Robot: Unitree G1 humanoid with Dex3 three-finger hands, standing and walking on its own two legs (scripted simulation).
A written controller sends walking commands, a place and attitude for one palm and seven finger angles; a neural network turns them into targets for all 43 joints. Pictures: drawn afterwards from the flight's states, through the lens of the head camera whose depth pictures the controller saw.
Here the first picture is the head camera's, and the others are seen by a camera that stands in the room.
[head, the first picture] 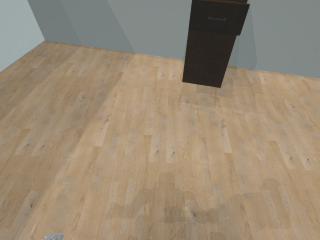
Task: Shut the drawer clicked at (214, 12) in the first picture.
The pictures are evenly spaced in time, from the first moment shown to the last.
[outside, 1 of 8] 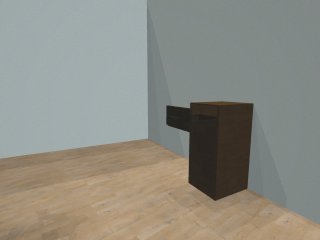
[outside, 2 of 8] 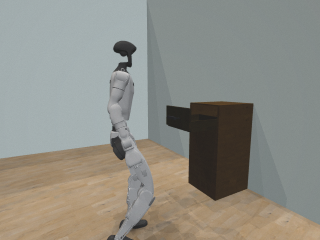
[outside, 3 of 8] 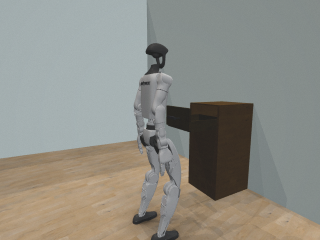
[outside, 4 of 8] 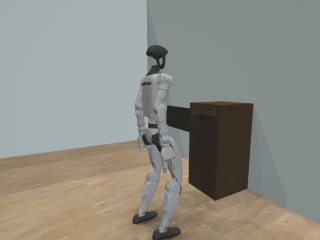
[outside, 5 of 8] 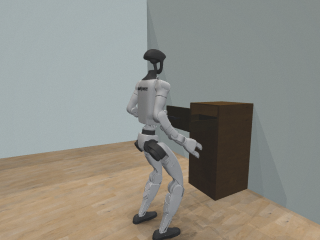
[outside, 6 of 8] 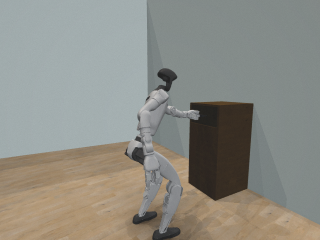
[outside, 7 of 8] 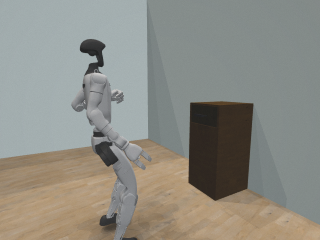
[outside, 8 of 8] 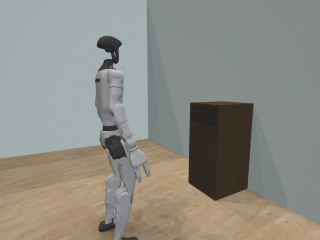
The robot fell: no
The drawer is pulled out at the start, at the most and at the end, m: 0.30 0.30 0.00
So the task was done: yes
